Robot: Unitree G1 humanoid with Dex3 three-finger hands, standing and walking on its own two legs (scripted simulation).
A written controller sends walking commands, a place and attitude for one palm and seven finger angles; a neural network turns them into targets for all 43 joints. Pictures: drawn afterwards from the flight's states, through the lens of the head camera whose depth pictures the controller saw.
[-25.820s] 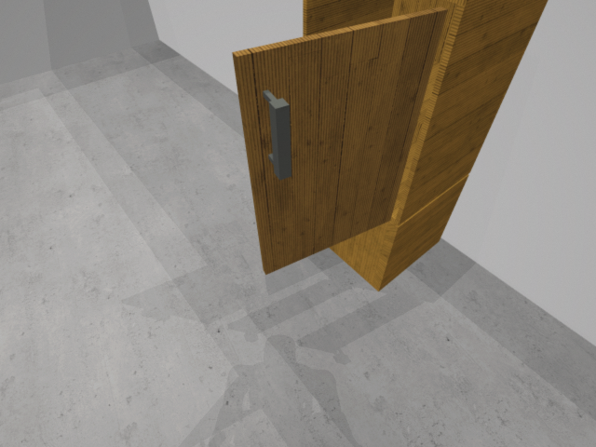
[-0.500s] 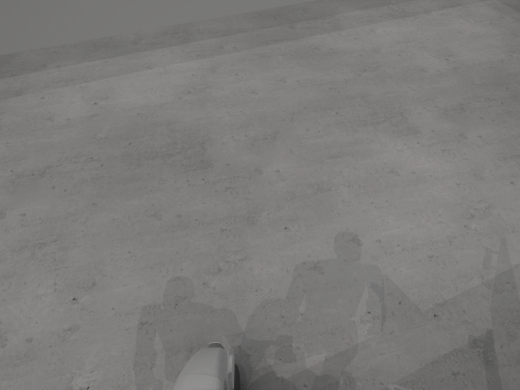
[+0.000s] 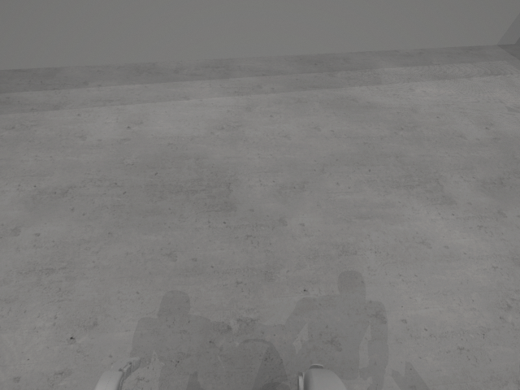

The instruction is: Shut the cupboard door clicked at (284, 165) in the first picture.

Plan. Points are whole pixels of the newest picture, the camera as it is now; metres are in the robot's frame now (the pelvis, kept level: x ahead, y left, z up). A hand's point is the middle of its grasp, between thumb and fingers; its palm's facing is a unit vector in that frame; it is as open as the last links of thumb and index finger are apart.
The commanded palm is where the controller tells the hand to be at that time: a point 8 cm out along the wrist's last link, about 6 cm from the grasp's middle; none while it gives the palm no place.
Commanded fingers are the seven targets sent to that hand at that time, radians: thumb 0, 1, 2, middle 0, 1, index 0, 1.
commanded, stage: turn to face it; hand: left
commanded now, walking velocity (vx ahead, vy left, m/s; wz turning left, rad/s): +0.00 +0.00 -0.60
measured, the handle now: out of the picture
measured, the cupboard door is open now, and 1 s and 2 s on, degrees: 53 53 53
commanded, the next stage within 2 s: none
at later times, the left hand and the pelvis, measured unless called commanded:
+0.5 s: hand (170, 380) +0.17 +0.16 -0.17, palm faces -0.18 -0.96 -0.23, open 7.3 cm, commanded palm none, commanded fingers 0.00 0.90 0.90 -0.20 -0.30 -0.20 -0.30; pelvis +0.09 -0.03 -0.01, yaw -15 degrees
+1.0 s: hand (177, 296) +0.31 +0.17 -0.16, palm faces -0.51 -0.82 -0.25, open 7.4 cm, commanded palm none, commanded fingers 0.00 0.90 0.90 -0.20 -0.30 -0.20 -0.30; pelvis +0.11 +0.03 -0.01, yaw -34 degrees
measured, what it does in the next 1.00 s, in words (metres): walks ahead, turning right: right foot, then left foot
